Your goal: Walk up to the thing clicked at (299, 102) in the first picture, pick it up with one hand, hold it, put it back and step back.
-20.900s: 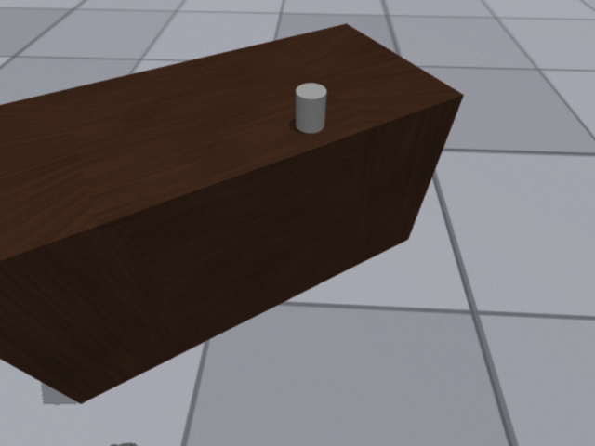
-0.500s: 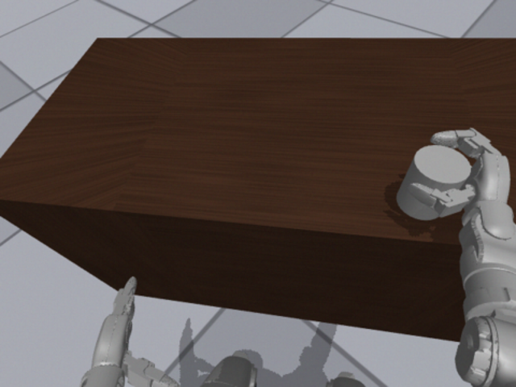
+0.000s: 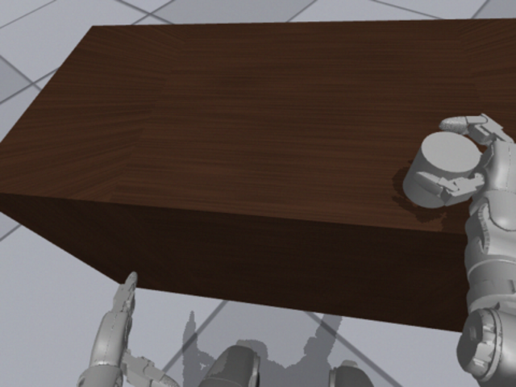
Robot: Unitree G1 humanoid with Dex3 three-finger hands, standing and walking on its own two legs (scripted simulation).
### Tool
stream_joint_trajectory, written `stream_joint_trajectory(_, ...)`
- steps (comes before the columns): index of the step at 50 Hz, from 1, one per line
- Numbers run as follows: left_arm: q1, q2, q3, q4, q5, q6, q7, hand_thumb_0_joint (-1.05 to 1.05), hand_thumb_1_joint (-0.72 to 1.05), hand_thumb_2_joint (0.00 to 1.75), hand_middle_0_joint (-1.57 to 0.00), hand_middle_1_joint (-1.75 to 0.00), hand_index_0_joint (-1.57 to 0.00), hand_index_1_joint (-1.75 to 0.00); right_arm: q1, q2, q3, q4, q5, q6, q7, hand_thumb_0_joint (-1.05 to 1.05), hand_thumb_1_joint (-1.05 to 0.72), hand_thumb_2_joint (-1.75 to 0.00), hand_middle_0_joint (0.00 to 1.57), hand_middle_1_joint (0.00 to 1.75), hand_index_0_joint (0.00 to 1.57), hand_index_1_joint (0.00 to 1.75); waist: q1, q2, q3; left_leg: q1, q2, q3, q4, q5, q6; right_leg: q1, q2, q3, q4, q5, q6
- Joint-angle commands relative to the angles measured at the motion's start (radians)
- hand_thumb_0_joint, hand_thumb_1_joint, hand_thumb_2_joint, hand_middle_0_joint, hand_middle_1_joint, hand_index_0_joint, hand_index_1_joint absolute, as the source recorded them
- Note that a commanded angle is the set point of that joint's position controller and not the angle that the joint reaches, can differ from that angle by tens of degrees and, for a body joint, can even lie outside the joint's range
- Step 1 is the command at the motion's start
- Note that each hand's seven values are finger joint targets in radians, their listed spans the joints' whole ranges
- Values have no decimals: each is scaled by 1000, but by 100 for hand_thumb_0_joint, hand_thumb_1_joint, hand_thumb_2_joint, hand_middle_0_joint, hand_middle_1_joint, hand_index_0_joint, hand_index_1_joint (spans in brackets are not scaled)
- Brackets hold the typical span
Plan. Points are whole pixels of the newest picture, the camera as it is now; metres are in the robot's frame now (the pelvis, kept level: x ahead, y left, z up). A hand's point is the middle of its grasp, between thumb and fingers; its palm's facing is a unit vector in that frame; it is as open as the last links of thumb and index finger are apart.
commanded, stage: open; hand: right
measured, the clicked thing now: (437, 171) +0.46 -0.20 +0.04
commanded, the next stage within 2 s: lower in 0.02 s
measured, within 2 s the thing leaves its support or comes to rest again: neither
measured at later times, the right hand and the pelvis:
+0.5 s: hand (451, 159) +0.46 -0.21 +0.07, palm faces +0.15 +0.99 +0.02, open 10.9 cm; pelvis +0.00 +0.00 +0.00, yaw +0 degrees
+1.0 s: hand (448, 162) +0.46 -0.21 +0.06, palm faces +0.15 +0.99 +0.01, open 16.4 cm; pelvis +0.01 +0.00 +0.00, yaw +0 degrees
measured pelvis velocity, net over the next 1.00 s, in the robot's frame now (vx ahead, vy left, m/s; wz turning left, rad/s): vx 0.01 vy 0.00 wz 0.00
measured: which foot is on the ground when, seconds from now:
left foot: down 0.00-1.00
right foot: down 0.00-1.00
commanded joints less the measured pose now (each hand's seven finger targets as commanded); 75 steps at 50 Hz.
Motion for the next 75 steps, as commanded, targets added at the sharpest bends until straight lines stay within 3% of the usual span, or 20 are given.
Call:
stream_joint_trajectory(1, -4, 156, 81, -207, -5, -44, 8, 0, -52, 3, -5, -5, -7, -3, -447, -201, 5, -245, 8, -71, 4, 0, 24, -78, 111, 102, 114, 102, 7, -123, -407, 181, -34, 45, -102, 190, 51, 256, 32, -22, -150, 187, -27)
stream_joint_trajectory(4, 27, 159, 94, -189, -3, -37, 7, 0, -52, 3, -5, -5, -6, -4, -437, -206, -1, -239, 6, -66, 8, 0, 30, -66, 109, 93, 112, 94, 10, -142, -406, 161, -34, 44, -96, 206, 52, 268, 33, -23, -142, 214, -26)
stream_joint_trajectory(12, 6, 164, 96, -240, -9, -32, 3, 0, -57, 6, -5, -5, -4, -6, -389, -166, 8, -212, 10, -53, 13, 0, 19, -75, 108, 98, 111, 99, 7, -93, -382, 166, -34, 48, -93, 194, 51, 233, 33, -21, -138, 198, -30)
stream_joint_trajectory(16, 52, 173, 109, -219, -4, -25, 2, 0, -57, 7, -5, -5, -4, -6, -390, -159, 5, -212, 10, -50, 23, 0, 21, -73, 107, 96, 109, 96, 16, -106, -429, 165, -35, 49, -75, 246, 51, 264, 32, -18, -122, 279, -25)
stream_joint_trajectory(19, 29, 157, 87, -249, -10, -20, 0, 0, -55, 5, -5, -4, -4, -4, -383, -172, 6, -225, 7, -46, 21, 0, 26, -68, 98, 88, 100, 88, 4, -68, -385, 185, -28, 37, -87, 227, 48, 207, 36, -29, -115, 223, -36)
stream_joint_trajectory(20, 36, 178, 124, -237, -9, -19, 2, 0, -57, 6, -5, -5, -4, -6, -357, -159, 5, -180, 5, -43, 23, 0, 21, -68, 105, 92, 107, 92, 24, -75, -389, 174, -27, 35, -84, 228, 46, 212, 35, -30, -111, 220, -37)
stream_joint_trajectory(35, 32, 170, 108, -254, -12, -10, 2, 0, -57, 7, -5, -5, -4, -6, -410, -199, -9, -262, 13, -45, 18, 0, 56, -17, 47, 34, 48, 34, 6, -93, -421, 185, -27, 33, -82, 194, 49, 200, 41, -30, -104, 182, -37)
stream_joint_trajectory(38, 36, 175, 112, -254, -11, -9, 5, 0, -58, 7, -6, -5, -4, -7, -422, -228, -21, -273, 5, -50, 8, 0, 55, -16, 35, 27, 35, 27, -4, -110, -452, 203, -26, 27, -85, 191, 49, 217, 41, -33, -107, 177, -35)
stream_joint_trajectory(45, 59, 159, 96, -234, -6, -4, 0, 0, -52, 3, -5, -6, -7, -5, -381, -176, 1, -240, 6, -48, 1, 0, 55, -18, 17, 20, 18, 20, -6, -111, -412, 171, -34, 45, -75, 208, 53, 229, 40, -27, -116, 216, -28)
stream_joint_trajectory(52, 39, 187, 105, -260, -17, 11, 8, 0, -53, 3, -5, -6, -6, -5, -478, -318, -59, -421, 10, -38, -14, 0, 61, -6, 6, 7, 7, 7, -44, -182, -544, 286, -31, 43, -100, 291, 54, 354, 45, -31, -137, 333, -22)
stream_joint_trajectory(54, 53, 184, 104, -196, -20, 24, 14, 0, -53, 3, -5, -5, -6, -4, -495, -341, -66, -435, 14, -20, -15, 0, 61, -4, 6, 6, 6, 6, -43, -211, -507, 275, -35, 48, -114, 274, 58, 380, 41, -27, -158, 347, -18)
stream_joint_trajectory(55, 50, 149, 62, -172, -22, 29, 10, 0, -53, 3, -5, -5, -6, -4, -460, -333, -60, -422, 16, -4, -17, 0, 61, -4, 6, 6, 6, 6, -66, -214, -451, 292, -36, 50, -131, 255, 60, 360, 46, -28, -179, 327, -17)
stream_joint_trajectory(59, 0, 160, 69, -138, -36, 27, 22, 0, -53, 3, -5, -5, -6, -4, -478, -346, -56, -399, 18, 66, -2, 0, 61, -4, 5, 5, 5, 5, -65, -194, -436, 333, -30, 50, -169, 280, 57, 397, 42, -32, -214, 329, -20)
stream_joint_trajectory(61, 0, 166, 71, -56, -44, 25, 22, 0, -54, 4, -5, -5, -5, -4, -408, -291, -24, -284, 32, 118, 30, 0, 61, -4, 5, 5, 5, 5, -61, -149, -341, 333, -31, 60, -192, 280, 55, 375, 40, -28, -239, 337, -23)
stream_joint_trajectory(64, -101, 197, 82, -93, -56, 6, 30, 0, -54, 3, -4, -4, -5, -4, -492, -342, -25, -260, 33, 173, 74, 0, 61, -3, 5, 5, 5, 5, -46, -78, -341, 363, -25, 56, -221, 278, 44, 377, 34, -29, -262, 313, -34)
stream_joint_trajectory(66, -52, 157, 48, 11, -60, 2, 25, 0, -55, 4, -5, -4, -5, -4, -459, -301, -10, -122, 45, 209, 117, 0, 60, -3, 6, 5, 6, 5, -28, -34, -233, 321, -26, 60, -241, 252, 38, 339, 35, -26, -280, 282, -42)
stream_joint_trajectory(68, -97, 184, 61, -30, -67, -17, 30, 0, -57, 7, -6, -7, -5, -8, -511, -359, -37, -133, 59, 213, 148, 0, 57, -3, 5, 5, 6, 5, -27, -26, -284, 343, -23, 56, -247, 266, 34, 381, 35, -24, -285, 295, -43)
stream_joint_trajectory(69, -106, 184, 65, -103, -64, -4, 23, 0, -55, 5, -6, -6, -5, -6, -509, -585, -48, -168, -78, 215, 89, 0, 59, -2, 5, 5, 6, 5, -115, -19, -290, 414, -9, 45, -285, 261, 32, 389, 47, -52, -315, 299, -37)
stream_joint_trajectory(72, 83, 179, 80, 18, -69, 28, 2, 0, -53, 3, -5, -5, -6, -5, -457, -460, 5, -40, -63, 240, 38, 0, 60, -2, 5, 5, 6, 5, -48, 18, -196, 397, -12, 48, -314, 272, 28, 391, 54, -63, -338, 281, -42)
stream_joint_trajectory(75, 36, 157, 42, -32, -71, 40, -26, 0, -53, 3, -5, -5, -6, -4, -491, -651, -86, -153, -104, 242, 2, 0, 61, -2, 5, 5, 6, 5, -116, -24, -346, 520, 3, 35, -298, 426, 28, 411, 68, -80, -322, 417, -39)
